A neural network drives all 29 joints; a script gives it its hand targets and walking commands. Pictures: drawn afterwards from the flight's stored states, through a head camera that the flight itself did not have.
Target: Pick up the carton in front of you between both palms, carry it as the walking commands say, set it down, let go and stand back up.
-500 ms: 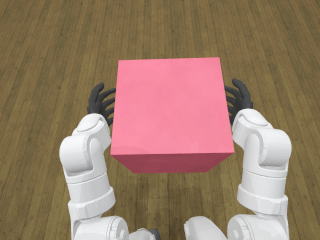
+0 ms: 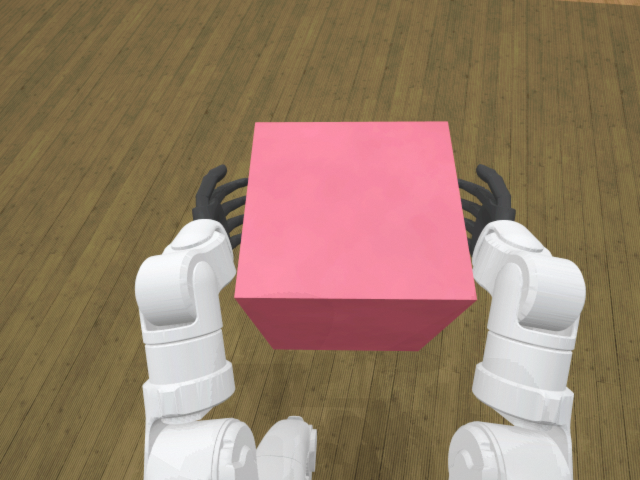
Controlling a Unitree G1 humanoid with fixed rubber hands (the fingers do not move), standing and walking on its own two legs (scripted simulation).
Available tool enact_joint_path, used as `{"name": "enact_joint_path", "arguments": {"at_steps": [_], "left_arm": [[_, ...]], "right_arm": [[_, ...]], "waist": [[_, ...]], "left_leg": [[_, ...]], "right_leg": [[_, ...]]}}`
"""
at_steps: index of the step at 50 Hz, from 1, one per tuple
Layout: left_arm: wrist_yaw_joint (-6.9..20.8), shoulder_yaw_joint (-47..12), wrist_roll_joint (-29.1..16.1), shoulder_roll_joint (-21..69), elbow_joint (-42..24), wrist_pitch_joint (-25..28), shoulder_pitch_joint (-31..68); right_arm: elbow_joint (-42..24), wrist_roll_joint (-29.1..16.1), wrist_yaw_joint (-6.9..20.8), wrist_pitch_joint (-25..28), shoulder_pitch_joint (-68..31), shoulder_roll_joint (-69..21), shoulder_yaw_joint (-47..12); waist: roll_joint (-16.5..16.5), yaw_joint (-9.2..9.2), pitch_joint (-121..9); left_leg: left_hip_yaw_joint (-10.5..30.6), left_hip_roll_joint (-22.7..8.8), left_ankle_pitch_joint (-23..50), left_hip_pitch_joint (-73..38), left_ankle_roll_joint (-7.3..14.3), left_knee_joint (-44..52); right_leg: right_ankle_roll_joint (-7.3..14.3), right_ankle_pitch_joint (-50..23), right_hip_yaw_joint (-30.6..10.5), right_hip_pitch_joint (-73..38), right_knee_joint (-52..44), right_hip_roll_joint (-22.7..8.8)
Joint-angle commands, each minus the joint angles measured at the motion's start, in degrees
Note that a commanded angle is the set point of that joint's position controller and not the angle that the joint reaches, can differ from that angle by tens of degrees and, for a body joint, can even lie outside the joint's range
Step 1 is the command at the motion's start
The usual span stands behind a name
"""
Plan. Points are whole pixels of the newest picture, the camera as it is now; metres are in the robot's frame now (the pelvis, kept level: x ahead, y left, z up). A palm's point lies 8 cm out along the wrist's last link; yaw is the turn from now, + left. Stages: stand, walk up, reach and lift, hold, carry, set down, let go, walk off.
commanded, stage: carry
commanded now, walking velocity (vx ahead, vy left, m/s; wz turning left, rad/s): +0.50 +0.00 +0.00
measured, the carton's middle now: (347, 252) +0.36 +0.03 +0.06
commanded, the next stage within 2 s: none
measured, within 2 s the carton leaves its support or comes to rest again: neither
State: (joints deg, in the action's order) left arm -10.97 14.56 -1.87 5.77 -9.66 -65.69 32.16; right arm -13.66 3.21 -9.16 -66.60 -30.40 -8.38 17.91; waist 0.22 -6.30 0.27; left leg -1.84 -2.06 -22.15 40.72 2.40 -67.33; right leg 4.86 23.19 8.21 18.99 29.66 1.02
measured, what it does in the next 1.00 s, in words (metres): climbs: left foot, then right foot 0.03 m higher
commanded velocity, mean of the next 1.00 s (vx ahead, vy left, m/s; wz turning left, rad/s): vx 0.50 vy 0.00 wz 0.00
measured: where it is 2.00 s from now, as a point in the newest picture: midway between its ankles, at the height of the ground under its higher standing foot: (369, 159)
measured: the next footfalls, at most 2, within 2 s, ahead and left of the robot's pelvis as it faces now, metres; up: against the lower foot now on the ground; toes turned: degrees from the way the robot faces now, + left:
left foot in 0.14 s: +0.26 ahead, +0.12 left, +0.02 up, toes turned +4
right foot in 0.50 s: +0.47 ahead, -0.10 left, +0.05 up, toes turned -6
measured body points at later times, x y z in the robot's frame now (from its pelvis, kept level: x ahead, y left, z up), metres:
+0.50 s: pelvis +0.32 +0.01 +0.02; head +0.34 +0.01 +0.47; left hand +0.68 +0.14 +0.17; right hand +0.67 -0.17 +0.18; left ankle +0.22 +0.12 -0.71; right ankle +0.43 -0.09 -0.68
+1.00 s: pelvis +0.62 +0.02 +0.06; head +0.65 +0.02 +0.51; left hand +0.99 +0.14 +0.19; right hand +0.96 -0.16 +0.19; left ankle +0.68 +0.10 -0.65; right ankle +0.50 -0.08 -0.55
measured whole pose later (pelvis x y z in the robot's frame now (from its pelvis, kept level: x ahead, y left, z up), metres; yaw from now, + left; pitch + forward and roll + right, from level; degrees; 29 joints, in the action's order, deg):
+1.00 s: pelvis +0.62 +0.02 +0.06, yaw -1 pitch +5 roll +1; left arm -9.1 17.5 0.6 5.2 -7.5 -68.8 32.6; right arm -7.9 1.6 -11.2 -68.5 -31.9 -6.6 14.2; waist 0.0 4.9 -2.5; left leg -6.8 0.9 -21.3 27.5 2.6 -37.1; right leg 2.4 27.4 0.6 27.4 73.9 0.5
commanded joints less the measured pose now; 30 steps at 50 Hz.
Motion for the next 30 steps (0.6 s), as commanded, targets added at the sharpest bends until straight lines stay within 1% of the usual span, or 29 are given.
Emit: {"name": "enact_joint_path", "arguments": {"at_steps": [1,3,4,5,6,7,8,9,10,11,12,13,14,15,17,18,20,21,22,23,24,25,26,27,28,29,30], "left_arm": [[4.64,-39.45,-16.58,43.61,-7.33,0.74,36.29],[3.92,-37.65,-14.50,40.90,-5.65,0.07,32.85],[3.60,-36.73,-13.34,39.75,-4.91,-0.34,31.63],[3.32,-35.85,-12.23,38.79,-4.25,-0.77,30.64],[3.09,-35.09,-11.34,37.97,-3.83,-1.24,30.20],[2.88,-34.57,-10.39,37.43,-3.58,-1.72,29.59],[2.69,-33.62,-9.39,36.32,-3.77,-2.29,30.07],[2.65,-32.53,-9.03,35.97,-4.05,-2.86,29.70],[2.38,-31.76,-8.25,36.36,-3.92,-2.75,31.97],[2.10,-30.62,-7.05,37.63,-3.16,-2.63,31.70],[2.04,-29.67,-6.12,38.47,-2.76,-2.39,31.25],[2.10,-29.14,-5.07,39.50,-2.23,-2.11,31.04],[2.13,-28.85,-4.18,39.91,-2.12,-1.80,30.70],[2.10,-29.27,-3.63,40.13,-2.65,-1.43,31.67],[1.80,-29.74,-2.89,39.16,-3.19,-0.94,31.84],[1.62,-29.99,-2.93,38.60,-3.72,-0.87,31.89],[1.36,-30.30,-3.24,37.39,-3.88,-1.15,30.48],[1.32,-30.53,-3.32,36.86,-3.54,-1.39,29.80],[1.37,-30.79,-3.43,36.35,-3.20,-1.70,29.75],[1.46,-30.92,-3.73,36.12,-2.59,-2.04,29.82],[1.57,-31.02,-4.13,36.24,-1.50,-2.29,29.19],[1.62,-30.91,-4.65,36.26,-0.42,-2.51,29.00],[1.54,-30.73,-4.71,36.22,0.72,-2.72,27.35],[1.26,-30.94,-5.03,35.63,0.53,-2.56,28.12],[1.47,-32.28,-6.70,37.61,-0.55,-3.00,30.49],[2.24,-34.28,-9.43,40.79,-2.36,-2.99,33.82],[3.21,-36.37,-12.09,43.50,-4.29,-2.54,37.12]], "right_arm": [[-2.31,-9.30,-0.41,1.54,-32.07,-34.72,-35.54],[-2.10,-9.96,-0.44,0.92,-31.01,-33.47,-36.17],[-1.81,-10.39,-0.40,0.53,-30.88,-32.95,-36.40],[-1.48,-10.87,-0.35,0.12,-31.16,-32.64,-36.53],[-0.79,-11.38,-0.30,-0.24,-31.09,-32.74,-36.56],[0.45,-11.82,-0.37,-0.58,-30.13,-32.63,-36.22],[1.54,-11.87,-0.52,-0.85,-28.98,-32.54,-35.68],[1.97,-11.83,-0.82,-0.80,-29.22,-31.59,-35.61],[1.32,-12.56,-0.57,-1.11,-31.16,-33.54,-36.46],[-0.76,-14.60,0.07,-1.24,-33.92,-35.53,-38.26],[-2.74,-16.95,0.99,-1.01,-37.40,-38.65,-40.64],[-4.24,-19.16,1.88,-0.58,-40.63,-41.02,-42.50],[-5.75,-20.92,2.49,-0.11,-43.12,-42.51,-44.06],[-6.17,-22.17,2.97,0.27,-44.65,-43.51,-44.74],[-6.53,-23.34,3.38,0.71,-44.63,-42.88,-44.84],[-6.37,-23.45,3.33,0.69,-44.02,-42.04,-44.44],[-4.48,-22.35,2.92,0.29,-40.96,-40.38,-42.93],[-2.97,-21.26,2.69,0.01,-39.15,-39.49,-41.97],[-1.50,-20.06,2.45,-0.31,-37.61,-38.55,-40.99],[-0.22,-18.93,2.18,-0.67,-36.37,-37.71,-40.08],[0.80,-17.90,1.87,-1.08,-35.41,-36.82,-39.18],[1.84,-16.70,1.55,-1.46,-33.62,-36.12,-38.22],[1.77,-15.47,1.18,-1.94,-34.18,-34.81,-36.96],[1.49,-14.38,0.92,-2.46,-33.81,-34.76,-35.68],[1.95,-12.94,0.48,-2.44,-35.55,-34.65,-35.12],[2.32,-12.07,0.34,-2.28,-34.75,-35.50,-33.92],[2.24,-10.88,0.34,-1.81,-34.57,-36.71,-32.78]], "waist": [[-5.56,2.01,-24.93],[-7.37,2.06,-23.70],[-8.62,2.37,-23.00],[-9.28,3.38,-23.00],[-8.89,6.16,-24.17],[-6.48,8.68,-27.60],[0.56,11.56,-32.06],[16.75,12.14,-34.04],[15.85,12.24,-30.16],[8.55,12.18,-28.93],[2.05,12.27,-28.04],[0.14,11.78,-27.01],[1.42,10.56,-27.11],[3.04,9.75,-27.17],[5.88,10.10,-25.85],[6.60,10.26,-25.01],[7.23,10.18,-23.66],[8.11,9.60,-23.11],[9.69,8.71,-22.76],[10.55,7.11,-23.25],[8.65,4.16,-24.84],[4.76,1.95,-28.04],[-3.43,-0.92,-31.31],[-21.31,0.75,-32.34],[-14.92,1.29,-30.32],[-7.35,0.30,-28.02],[-1.16,0.47,-27.74]], "left_leg": [[-0.39,-1.55,1.02,1.66,-0.77,13.97],[-4.56,0.63,2.60,-3.79,-0.43,22.15],[-6.83,1.92,2.63,-6.52,-0.04,25.59],[-9.16,3.82,3.23,-11.10,0.50,28.98],[-11.73,6.27,6.25,-19.34,1.07,33.30],[-11.19,6.86,7.16,-31.86,2.18,35.13],[4.95,-1.80,-1.43,-44.39,5.49,38.49],[33.64,-15.16,0.60,-53.46,13.76,45.77],[40.31,-17.39,14.38,-56.55,16.15,48.15],[34.84,-17.41,25.14,-56.53,16.15,43.58],[30.08,-16.82,29.24,-55.16,14.51,40.94],[26.33,-15.46,27.43,-52.56,12.34,41.32],[23.08,-14.49,22.88,-51.06,10.47,42.58],[21.20,-14.18,19.95,-49.72,9.64,43.70],[17.56,-13.71,18.37,-48.01,10.08,45.93],[15.24,-13.45,18.86,-47.07,10.02,46.80],[9.72,-12.16,18.93,-42.63,8.72,48.29],[6.67,-11.12,19.37,-40.09,7.65,48.49],[4.50,-10.59,21.03,-38.25,6.64,47.87],[2.89,-10.42,26.58,-36.33,5.60,44.76],[-0.67,-9.48,32.91,-33.27,3.82,37.88],[-4.68,-7.07,36.72,-28.05,1.45,27.31],[-5.96,-3.54,25.21,-17.19,-1.64,11.66],[-3.74,5.07,-4.74,-1.19,-3.18,-1.67],[2.62,3.80,-8.81,5.18,-1.61,-12.64],[4.01,2.57,-7.35,8.77,-0.56,-17.13],[4.11,1.33,-6.15,10.13,0.01,-17.08]], "right_leg": [[9.03,-19.62,-16.17,-22.23,-8.75,-14.81],[7.60,-24.05,-11.89,-20.62,-8.40,-13.30],[6.72,-26.04,-10.14,-20.09,-7.70,-12.70],[5.56,-30.67,-8.25,-19.07,-5.16,-12.14],[3.71,-36.48,-5.26,-16.71,0.87,-11.20],[1.41,-40.82,-1.93,-11.90,9.54,-9.69],[-1.80,-31.43,-0.33,-1.60,23.23,-7.15],[-4.08,-12.73,-1.91,13.91,38.08,0.33],[-3.79,5.75,-6.60,25.30,48.40,3.44],[-2.55,5.60,-9.39,29.10,53.40,0.67],[-1.87,4.48,-9.79,31.08,53.40,-1.00],[-1.30,2.84,-10.15,31.27,50.59,-1.99],[-0.97,1.34,-10.16,30.19,47.62,-2.55],[-0.96,0.81,-9.40,28.77,44.89,-2.77],[-1.49,0.20,-7.11,28.56,38.56,-2.94],[-1.86,-0.12,-6.59,27.86,33.51,-3.48],[-2.30,-1.10,-4.90,21.23,21.62,-3.49],[-2.39,-1.89,-2.74,16.61,16.24,-2.55],[-2.43,-2.37,0.53,12.15,12.51,-1.00],[-2.12,-3.34,3.48,5.98,10.02,1.25],[-1.46,-7.24,6.44,-3.69,5.63,3.94],[-0.31,-7.47,5.93,-16.29,3.58,4.28],[2.76,5.15,-13.43,-26.64,-1.21,-5.99],[11.03,-1.65,-45.78,-33.50,-10.91,-20.05],[14.36,-10.25,-48.22,-33.52,-9.83,-20.95],[14.58,-20.74,-42.27,-31.85,-5.13,-20.09],[13.33,-26.97,-36.96,-30.51,-2.88,-19.09]]}}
